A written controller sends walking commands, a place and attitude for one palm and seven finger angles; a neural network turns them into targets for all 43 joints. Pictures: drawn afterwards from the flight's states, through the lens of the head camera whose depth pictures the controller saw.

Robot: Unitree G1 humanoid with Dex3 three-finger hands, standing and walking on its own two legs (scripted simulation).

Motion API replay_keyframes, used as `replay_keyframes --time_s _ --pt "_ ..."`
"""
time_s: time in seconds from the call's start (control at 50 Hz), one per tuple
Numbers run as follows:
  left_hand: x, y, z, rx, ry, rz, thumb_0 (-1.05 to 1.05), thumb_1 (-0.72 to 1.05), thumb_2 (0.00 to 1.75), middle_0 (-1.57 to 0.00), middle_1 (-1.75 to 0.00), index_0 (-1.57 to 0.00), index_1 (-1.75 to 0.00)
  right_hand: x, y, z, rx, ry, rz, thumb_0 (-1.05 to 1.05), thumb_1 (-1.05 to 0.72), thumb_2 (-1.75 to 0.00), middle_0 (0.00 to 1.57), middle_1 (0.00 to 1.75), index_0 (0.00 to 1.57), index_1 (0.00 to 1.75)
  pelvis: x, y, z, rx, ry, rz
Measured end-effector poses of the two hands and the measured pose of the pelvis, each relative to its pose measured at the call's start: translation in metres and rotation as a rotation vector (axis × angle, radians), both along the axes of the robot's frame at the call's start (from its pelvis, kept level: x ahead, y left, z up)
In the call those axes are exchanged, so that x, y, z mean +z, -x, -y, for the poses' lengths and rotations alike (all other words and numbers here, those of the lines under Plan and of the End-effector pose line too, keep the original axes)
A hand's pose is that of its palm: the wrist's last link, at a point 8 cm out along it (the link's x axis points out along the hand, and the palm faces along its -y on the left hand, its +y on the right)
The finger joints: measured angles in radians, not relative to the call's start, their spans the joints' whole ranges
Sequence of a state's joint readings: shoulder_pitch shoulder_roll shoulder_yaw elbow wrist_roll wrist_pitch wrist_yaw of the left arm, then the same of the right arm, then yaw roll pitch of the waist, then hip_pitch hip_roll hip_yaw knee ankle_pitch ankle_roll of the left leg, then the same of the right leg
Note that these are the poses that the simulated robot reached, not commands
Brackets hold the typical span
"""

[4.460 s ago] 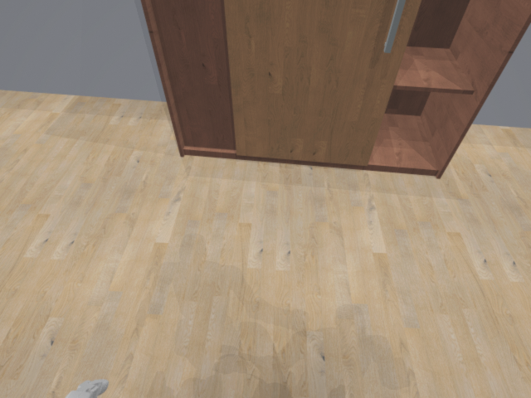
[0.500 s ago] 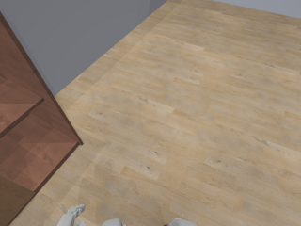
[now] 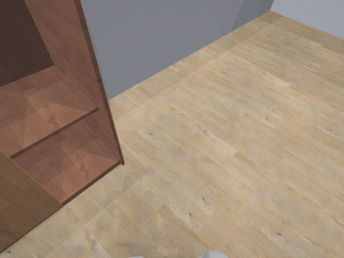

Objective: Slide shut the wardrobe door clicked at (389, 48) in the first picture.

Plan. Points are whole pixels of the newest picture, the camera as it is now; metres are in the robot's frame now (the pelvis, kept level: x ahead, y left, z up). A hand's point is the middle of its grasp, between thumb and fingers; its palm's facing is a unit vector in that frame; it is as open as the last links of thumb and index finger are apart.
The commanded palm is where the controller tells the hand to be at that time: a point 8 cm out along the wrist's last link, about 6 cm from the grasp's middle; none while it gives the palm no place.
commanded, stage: turn to face it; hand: left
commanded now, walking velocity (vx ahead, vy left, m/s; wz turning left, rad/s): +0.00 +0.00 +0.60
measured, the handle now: out of the picture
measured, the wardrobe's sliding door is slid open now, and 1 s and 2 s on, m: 0.39 0.39 0.39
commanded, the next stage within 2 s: take the last steps up to it in 1.16 s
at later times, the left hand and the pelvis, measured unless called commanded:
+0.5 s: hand out of the picture +0.00 +0.13 -0.14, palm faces +0.34 -0.90 -0.27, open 7.4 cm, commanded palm none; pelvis +0.00 -0.07 +0.01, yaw +20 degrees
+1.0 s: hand out of the picture -0.05 +0.19 -0.15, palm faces +0.57 -0.77 -0.29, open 7.4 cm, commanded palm none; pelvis +0.00 -0.05 +0.00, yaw +34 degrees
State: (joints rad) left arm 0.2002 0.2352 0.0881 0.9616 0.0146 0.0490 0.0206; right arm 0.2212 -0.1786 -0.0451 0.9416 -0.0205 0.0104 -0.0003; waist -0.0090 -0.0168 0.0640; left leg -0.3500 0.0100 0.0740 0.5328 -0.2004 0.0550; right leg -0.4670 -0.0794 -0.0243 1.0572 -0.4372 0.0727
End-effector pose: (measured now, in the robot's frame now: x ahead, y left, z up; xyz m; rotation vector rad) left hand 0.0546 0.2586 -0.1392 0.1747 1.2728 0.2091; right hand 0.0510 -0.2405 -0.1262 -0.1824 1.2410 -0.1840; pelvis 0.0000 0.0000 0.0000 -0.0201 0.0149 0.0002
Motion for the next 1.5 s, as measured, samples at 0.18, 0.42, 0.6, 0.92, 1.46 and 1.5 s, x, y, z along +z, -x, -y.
replay_keyframes --time_s 0.18,0.42,0.6,0.92,1.46,1.5 --pt "0.021 0.005 0.019 0.090 -0.068 0.060 0.01 0.91 0.90 -0.20 -0.30 -0.20 -0.30 -0.010 -0.035 0.037 0.092 -0.025 -0.005 0.00 -0.90 -0.90 0.21 0.30 0.20 0.30 0.000 -0.005 0.034 0.114 -0.009 0.000" --pt "0.034 0.050 0.078 0.220 -0.065 0.091 0.01 0.91 0.90 -0.20 -0.30 -0.20 -0.30 -0.006 -0.104 0.072 0.260 -0.027 0.043 0.01 -0.91 -0.90 0.20 0.30 0.20 0.30 0.006 -0.007 0.071 0.285 -0.067 0.020" --pt "0.013 0.118 0.075 0.382 -0.015 0.016 0.01 0.90 0.90 -0.21 -0.30 -0.21 -0.30 0.004 -0.151 0.019 0.459 -0.009 0.067 0.01 -0.91 -0.90 0.20 0.30 0.19 0.30 0.001 0.002 0.059 0.406 -0.052 0.006" --pt "0.015 0.156 0.034 0.554 -0.054 0.027 0.01 0.91 0.90 -0.20 -0.30 -0.20 -0.30 0.008 -0.145 -0.037 0.618 -0.011 0.056 0.00 -0.90 -0.90 0.21 0.30 0.20 0.30 0.005 0.009 0.042 0.568 -0.018 0.010" --pt "0.027 0.203 0.151 0.786 -0.015 0.006 0.01 0.91 0.90 -0.20 -0.30 -0.21 -0.30 -0.007 -0.161 -0.011 0.787 -0.014 -0.104 0.01 -0.91 -0.90 0.20 0.30 0.19 0.30 0.013 -0.007 0.076 0.775 -0.063 0.004" --pt "0.024 0.226 0.159 0.823 0.007 -0.038 0.01 0.91 0.90 -0.20 -0.30 -0.21 -0.30 -0.002 -0.166 -0.029 0.821 -0.016 -0.082 0.01 -0.91 -0.90 0.20 0.30 0.19 0.30 0.014 -0.003 0.070 0.786 -0.058 0.001"
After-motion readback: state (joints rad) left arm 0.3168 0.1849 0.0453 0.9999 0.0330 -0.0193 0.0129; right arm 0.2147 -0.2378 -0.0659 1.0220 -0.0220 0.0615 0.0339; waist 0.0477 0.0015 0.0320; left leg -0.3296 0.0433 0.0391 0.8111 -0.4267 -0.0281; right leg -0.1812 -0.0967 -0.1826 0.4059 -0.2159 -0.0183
